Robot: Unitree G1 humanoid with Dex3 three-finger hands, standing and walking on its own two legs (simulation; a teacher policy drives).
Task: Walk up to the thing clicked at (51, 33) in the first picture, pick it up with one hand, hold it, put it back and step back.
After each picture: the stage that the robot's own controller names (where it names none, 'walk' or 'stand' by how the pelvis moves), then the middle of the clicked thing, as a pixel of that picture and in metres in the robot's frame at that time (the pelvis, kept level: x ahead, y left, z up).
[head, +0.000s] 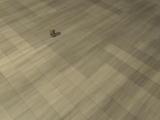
stand; (52, 32) +1.59 +0.39 -0.72
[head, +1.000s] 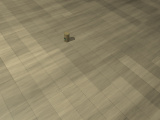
walk; (66, 37) +1.49 +0.15 -0.70
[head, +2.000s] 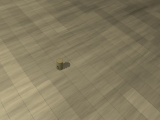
walk; (59, 64) +1.01 +0.16 -0.71
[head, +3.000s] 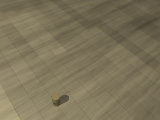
walk; (56, 99) +0.64 +0.19 -0.71
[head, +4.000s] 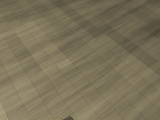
stand; out of the picture +0.43 +0.21 -0.70
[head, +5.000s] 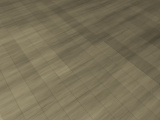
walk; out of the picture +0.41 +0.19 -0.73
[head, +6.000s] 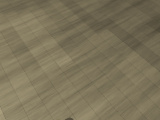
stand; out of the picture +0.36 +0.19 -0.69
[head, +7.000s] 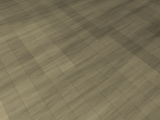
walk; out of the picture +0.40 +0.18 -0.70
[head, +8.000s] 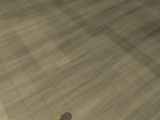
stand; (57, 119) +0.48 +0.19 -0.71
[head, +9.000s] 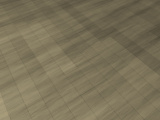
stand; out of the picture +0.41 +0.22 -0.71
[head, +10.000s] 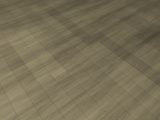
stand; out of the picture +0.41 +0.22 -0.71
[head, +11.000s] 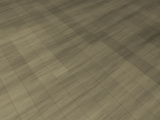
stand; out of the picture +0.39 +0.22 -0.72
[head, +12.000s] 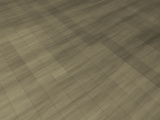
stand; out of the picture +0.38 +0.20 -0.72
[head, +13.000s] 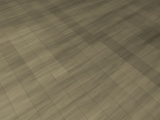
stand; out of the picture +0.37 +0.21 -0.72
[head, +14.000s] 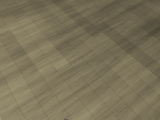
go down; out of the picture +0.38 +0.20 -0.72
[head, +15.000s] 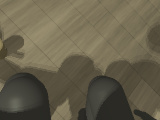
go down; out of the picture +0.43 +0.32 -0.30
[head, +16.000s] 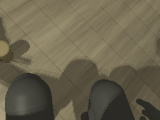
approach; (3, 52) +0.42 +0.33 -0.31
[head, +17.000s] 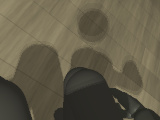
close in; out of the picture +0.37 +0.38 -0.22
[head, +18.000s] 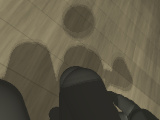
lift; out of the picture +0.36 +0.37 -0.22
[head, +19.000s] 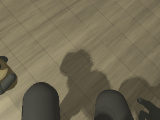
lift; (1, 75) +0.32 +0.28 -0.06
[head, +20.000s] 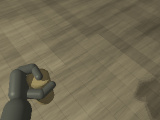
hold; (41, 87) +0.33 +0.15 +0.03
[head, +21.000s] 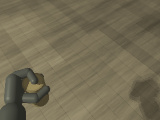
hold; (36, 90) +0.33 +0.17 +0.00
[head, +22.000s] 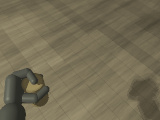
hold; (36, 90) +0.33 +0.17 +0.00
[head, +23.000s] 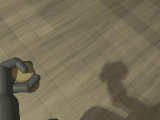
crouch; (27, 78) +0.36 +0.20 -0.06
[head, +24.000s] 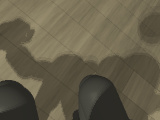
lower; out of the picture +0.43 +0.34 -0.13
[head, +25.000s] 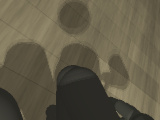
lower; out of the picture +0.39 +0.37 -0.22
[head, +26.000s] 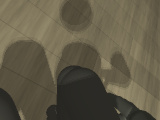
lower; out of the picture +0.38 +0.38 -0.22
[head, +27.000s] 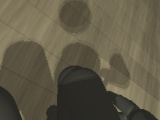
lower; out of the picture +0.37 +0.38 -0.22
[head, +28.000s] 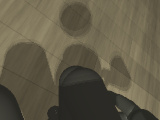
lower; out of the picture +0.36 +0.38 -0.21
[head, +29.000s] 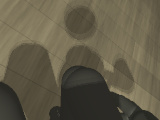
open; out of the picture +0.35 +0.37 -0.22
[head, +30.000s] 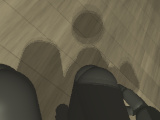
stand; out of the picture +0.36 +0.36 -0.22
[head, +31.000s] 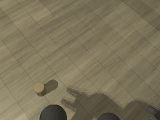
walk; (40, 89) +0.42 +0.26 -0.52
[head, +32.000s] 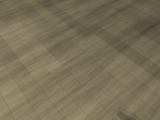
stand; out of the picture +0.38 +0.22 -0.67
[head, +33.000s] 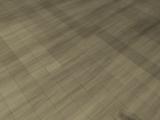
stand; out of the picture +0.38 +0.23 -0.67
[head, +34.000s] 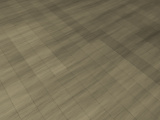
stand; out of the picture +0.39 +0.21 -0.71
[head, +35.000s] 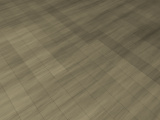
stand; out of the picture +0.39 +0.21 -0.72
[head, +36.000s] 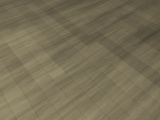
stand; out of the picture +0.36 +0.22 -0.72
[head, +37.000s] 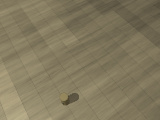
walk; (64, 99) +0.50 +0.19 -0.70
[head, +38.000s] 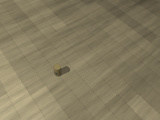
walk; (57, 70) +0.80 +0.20 -0.71
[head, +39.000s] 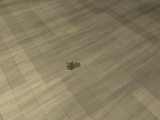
stand; (69, 64) +1.05 +0.19 -0.71
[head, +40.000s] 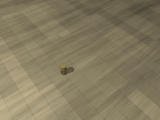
stand; (63, 69) +0.99 +0.20 -0.72
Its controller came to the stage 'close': yes
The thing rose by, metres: 0.71
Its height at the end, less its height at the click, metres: +0.00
